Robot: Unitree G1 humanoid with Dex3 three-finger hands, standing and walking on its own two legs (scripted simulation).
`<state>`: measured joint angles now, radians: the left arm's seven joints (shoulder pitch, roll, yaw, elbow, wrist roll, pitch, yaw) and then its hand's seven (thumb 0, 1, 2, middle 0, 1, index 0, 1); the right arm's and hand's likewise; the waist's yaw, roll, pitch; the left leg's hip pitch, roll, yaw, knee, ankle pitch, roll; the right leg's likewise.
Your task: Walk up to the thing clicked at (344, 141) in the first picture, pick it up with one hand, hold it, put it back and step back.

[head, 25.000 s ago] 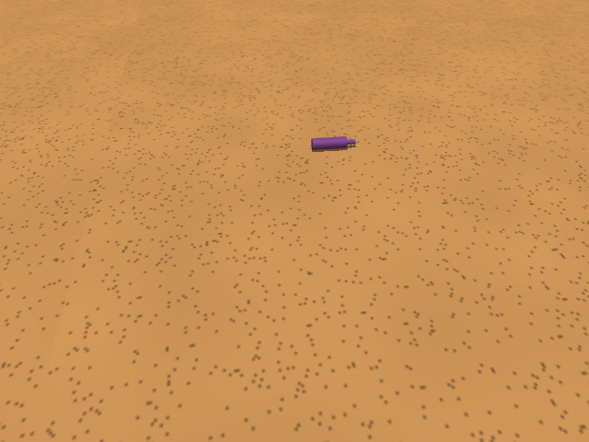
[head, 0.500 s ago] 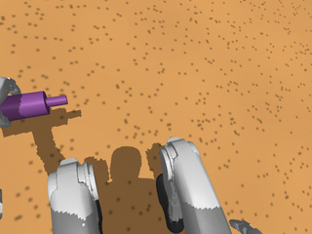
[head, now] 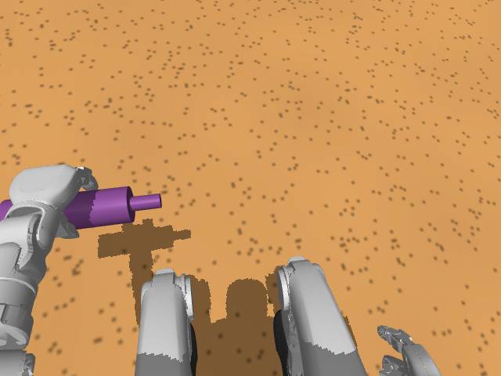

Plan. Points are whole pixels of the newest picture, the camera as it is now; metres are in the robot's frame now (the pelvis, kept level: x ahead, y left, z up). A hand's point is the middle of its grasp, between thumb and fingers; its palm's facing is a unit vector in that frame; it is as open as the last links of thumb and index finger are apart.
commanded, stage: lift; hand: left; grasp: from above
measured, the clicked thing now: (87, 209) +0.43 +0.26 -0.13
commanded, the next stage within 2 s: hold in 0.92 s
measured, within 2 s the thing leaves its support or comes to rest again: neither
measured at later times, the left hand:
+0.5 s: hand (3, 202) +0.35 +0.25 +0.10, palm faces -0.44 -0.09 -0.89, open 9.2 cm
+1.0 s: hand out of the picture +0.37 +0.23 +0.19, palm faces -0.44 -0.09 -0.89, open 9.2 cm
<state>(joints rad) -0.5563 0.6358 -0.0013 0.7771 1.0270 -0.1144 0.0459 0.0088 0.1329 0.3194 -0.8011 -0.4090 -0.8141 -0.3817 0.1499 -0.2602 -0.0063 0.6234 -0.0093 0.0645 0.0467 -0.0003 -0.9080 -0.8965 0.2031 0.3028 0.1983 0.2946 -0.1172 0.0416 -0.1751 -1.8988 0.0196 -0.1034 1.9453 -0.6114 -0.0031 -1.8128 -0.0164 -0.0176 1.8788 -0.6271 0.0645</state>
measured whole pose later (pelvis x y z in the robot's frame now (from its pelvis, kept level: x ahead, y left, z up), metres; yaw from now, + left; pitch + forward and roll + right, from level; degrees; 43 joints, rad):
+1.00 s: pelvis +0.06 +0.00 +0.26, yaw +2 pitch +10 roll -1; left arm -0.31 0.39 -0.19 0.81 1.00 0.01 0.12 0.01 0.13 0.34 -0.81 -0.38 -0.82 -0.36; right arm 0.25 -0.24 -0.04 0.73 0.04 0.01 -0.05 0.00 -0.90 -0.89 0.20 0.30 0.20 0.29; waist -0.05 0.03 -0.08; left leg -0.66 0.04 0.01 0.85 -0.36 -0.01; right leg -0.63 -0.03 0.03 0.82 -0.36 0.05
